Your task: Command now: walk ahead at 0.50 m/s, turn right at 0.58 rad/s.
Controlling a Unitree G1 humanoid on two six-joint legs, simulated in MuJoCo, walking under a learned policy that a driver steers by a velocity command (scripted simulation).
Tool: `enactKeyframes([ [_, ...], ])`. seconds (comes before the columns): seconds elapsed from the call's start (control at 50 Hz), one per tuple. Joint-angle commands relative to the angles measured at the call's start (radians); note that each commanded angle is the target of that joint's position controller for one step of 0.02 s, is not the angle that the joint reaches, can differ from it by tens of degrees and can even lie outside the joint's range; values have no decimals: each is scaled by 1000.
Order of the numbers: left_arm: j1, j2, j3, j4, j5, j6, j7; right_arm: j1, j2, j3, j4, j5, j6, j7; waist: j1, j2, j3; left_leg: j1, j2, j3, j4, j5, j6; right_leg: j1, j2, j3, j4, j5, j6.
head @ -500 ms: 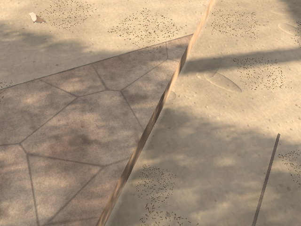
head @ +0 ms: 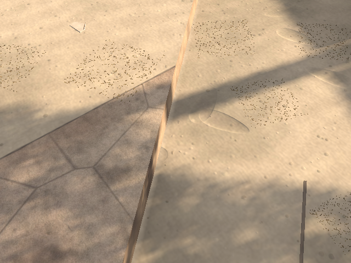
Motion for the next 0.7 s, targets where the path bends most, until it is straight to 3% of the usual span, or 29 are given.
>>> enactKeyframes([
  [0.02, 88, 141, 27, -40, 7, -3, 9, -127, -66, -3, -100, 6, -13, 6, 25, -111, -8, -34, -57, 45, -101, 48, 1, 69, -245, 203, -17, 452, -96],
  [0.06, 105, 145, 27, -44, 13, 0, 14, -168, -71, 2, -121, 11, -22, 9, 38, -118, -5, -7, -80, 45, -164, 31, 14, 105, -258, 229, 18, 495, -96],
  [0.1, 79, 157, 29, -57, 17, -4, 24, -134, -86, 0, -121, 15, -32, 7, 7, -123, -7, 104, -91, 37, -256, 24, 37, 101, -274, 235, 43, 527, -69],
  [0.14, 36, 177, 31, -68, 18, -15, 22, 8, -123, -15, -80, 15, -42, -3, -60, -129, -53, 341, -139, 60, -305, -47, 76, 60, -270, 222, 145, 713, -30],
  [0.16, 20, 184, 31, -67, 16, -19, 15, 146, -143, -27, -37, 14, -53, -13, -128, -92, -119, 506, -151, 77, -367, -35, 97, 41, -223, 177, 307, 761, -12],
  [0.18, 26, 141, 19, -81, 11, -27, 7, 294, -192, -41, -16, -5, -66, -27, -187, -24, -224, 731, -6, -70, -384, -132, 141, -89, -168, 137, 549, 569, 7],
  [0.2, 156, 37, 0, -97, -23, -29, 3, 375, -298, -65, -11, -29, -63, -30, -138, 203, -350, 988, 275, -534, -451, -228, 265, -377, -12, 37, 880, -57, 52],
  [0.22, 192, 95, 5, -76, 5, -24, 6, 332, -261, -66, 8, -2, -46, -18, -101, 207, -332, 922, 314, -786, -579, -361, 311, -501, -23, 35, 998, -265, 44],
  [0.24, 121, 113, 8, -75, 21, -16, 5, 226, -174, -48, -17, 8, -43, -13, -75, 73, -152, 771, 275, -638, -591, -449, 297, -547, -86, 39, 1034, -178, 44],
  [0.26, 28, 108, 3, -94, 30, -16, -5, 174, -114, -33, -21, 12, -46, -8, -84, -15, -74, 658, 216, -483, -604, -383, 273, -541, -119, 35, 981, -112, 46],
  [0.28, -13, 97, 2, -108, 30, -13, -12, 169, -96, -25, -9, 10, -50, -10, -72, 1, -35, 596, 165, -365, -623, -266, 243, -522, -142, 31, 924, -87, 50],
  [0.32, -14, 79, -3, -112, 44, 6, -24, 208, -90, -19, 30, 19, -65, -11, -51, 57, -27, 546, 108, -232, -640, -68, 218, -473, -156, 16, 862, -69, 68],
  [0.36, -22, 65, -8, -117, 45, 16, -30, 255, -99, -22, 56, 29, -82, -5, -41, 65, -37, 559, 101, -171, -645, 78, 230, -490, -157, -6, 828, -60, 82],
  [0.42, -152, 51, -20, -161, 45, 19, -38, 295, -106, -24, 78, 34, -83, -3, -56, 61, -2, 572, 90, -105, -696, 101, 243, -576, -204, -64, 705, 26, 108],
  [0.48, -289, 20, -40, -204, 36, 11, -46, 336, -105, -25, 97, 38, -76, -1, -89, 63, 16, 563, 52, -33, -710, 139, 223, -542, -219, -122, 498, 149, 123],
  [0.52, -341, 3, -50, -217, 31, 5, -42, 373, -106, -23, 116, 40, -74, -4, -101, 54, 25, 555, 42, -7, -655, 356, 208, -469, -192, -153, 384, 199, 128],
  [0.56, -342, 8, -51, -214, 28, -4, -30, 405, -115, -24, 133, 39, -69, -6, -102, 62, -2, 588, 51, -12, -576, 528, 190, -406, -160, -153, 337, 224, 122],
  [0.6, -314, 29, -46, -205, 30, -15, -17, 390, -125, -27, 132, 39, -65, -12, -85, 78, -25, 620, 55, -42, -499, 581, 172, -348, -143, -131, 290, 207, 103],
  [0.64, -182, 68, -31, -159, 42, -33, 0, 347, -139, -32, 116, 49, -57, -19, -20, 46, -76, 613, 12, -54, -326, 572, 137, -169, -125, -127, 150, 278, 77],
  [0.66, -93, 121, -17, -137, 60, -48, 11, 350, -118, -28, 97, 60, -58, -21, 4, -12, -150, 507, -39, -35, -164, 394, 114, 24, -217, -74, 153, 511, 58],
  [0.68, -2, 198, 0, -148, 80, -51, 17, 420, -28, -9, 57, 78, -56, -27, 2, -200, -314, 264, -122, 32, 141, -178, 83, 332, -529, 156, 270, 1033, -33],
  [0.7, -9, 195, 9, -165, 24, -28, 7, 497, -45, -15, 73, 94, -32, -48, 7, -279, -475, 194, -198, 46, 380, -620, 87, 380, -650, 267, 269, 1177, -144],
])
Velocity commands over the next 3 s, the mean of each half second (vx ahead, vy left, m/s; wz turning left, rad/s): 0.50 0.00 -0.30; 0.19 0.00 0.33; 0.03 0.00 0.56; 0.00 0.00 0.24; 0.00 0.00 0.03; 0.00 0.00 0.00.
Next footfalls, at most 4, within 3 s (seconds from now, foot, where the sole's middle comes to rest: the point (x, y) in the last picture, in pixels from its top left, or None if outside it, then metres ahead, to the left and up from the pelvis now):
0.18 left None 0.29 0.13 -0.78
0.66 right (233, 251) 0.50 -0.12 -0.78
1.10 left None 0.43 0.09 -0.78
1.58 right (233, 258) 0.48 -0.11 -0.78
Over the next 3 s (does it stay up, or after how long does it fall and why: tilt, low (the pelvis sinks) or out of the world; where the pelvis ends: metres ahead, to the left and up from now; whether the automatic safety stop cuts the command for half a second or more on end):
stays up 0.38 -0.05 0.00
